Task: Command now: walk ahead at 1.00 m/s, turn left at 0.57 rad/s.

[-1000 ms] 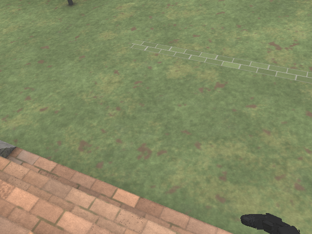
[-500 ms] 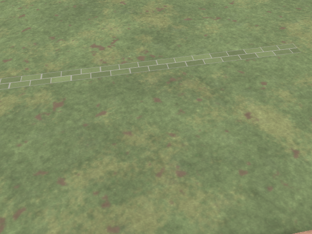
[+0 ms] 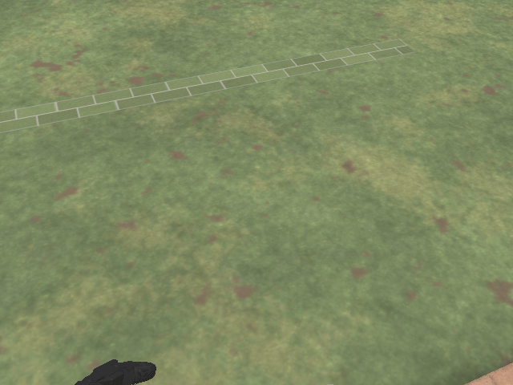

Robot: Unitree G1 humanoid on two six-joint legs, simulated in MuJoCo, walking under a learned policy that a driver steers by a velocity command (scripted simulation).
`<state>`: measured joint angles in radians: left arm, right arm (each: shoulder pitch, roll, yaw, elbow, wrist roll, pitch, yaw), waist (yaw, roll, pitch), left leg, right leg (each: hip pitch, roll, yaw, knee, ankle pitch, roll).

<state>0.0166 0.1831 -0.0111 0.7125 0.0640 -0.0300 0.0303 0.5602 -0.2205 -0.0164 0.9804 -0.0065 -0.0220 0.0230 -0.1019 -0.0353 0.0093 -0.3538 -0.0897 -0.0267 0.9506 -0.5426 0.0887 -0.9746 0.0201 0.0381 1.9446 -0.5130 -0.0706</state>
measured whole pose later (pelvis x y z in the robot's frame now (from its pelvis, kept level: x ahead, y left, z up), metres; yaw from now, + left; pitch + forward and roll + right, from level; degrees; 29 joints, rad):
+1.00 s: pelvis +0.76 +0.17 -0.43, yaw +31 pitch +0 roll +2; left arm 0.12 0.19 0.03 0.85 0.01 -0.05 -0.04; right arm 0.40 -0.22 -0.04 1.00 -0.01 -0.11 0.00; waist -0.01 0.01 0.06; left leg 0.08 -0.06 0.16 0.54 -0.51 0.08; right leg -0.67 -0.07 -0.03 0.81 -0.16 -0.12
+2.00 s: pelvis +1.68 +0.36 -0.40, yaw -2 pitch +1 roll +0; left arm 0.20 0.25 0.02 0.76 0.05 -0.07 -0.01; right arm 0.39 -0.24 -0.02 0.87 0.00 -0.06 0.01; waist -0.05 0.01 0.04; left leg -0.38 0.07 -0.03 1.30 -0.27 0.09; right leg -0.32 0.03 -0.12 0.57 -0.28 -0.09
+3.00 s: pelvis +2.23 +0.40 -0.40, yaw +19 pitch +2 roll +0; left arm 0.11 0.20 0.03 0.78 0.01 -0.03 0.01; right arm 0.18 -0.22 -0.03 0.84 -0.01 0.03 -0.01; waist -0.01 0.00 0.00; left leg -0.21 -0.06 -0.01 0.58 -0.41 0.06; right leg -0.42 0.00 0.00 0.57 -0.19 0.00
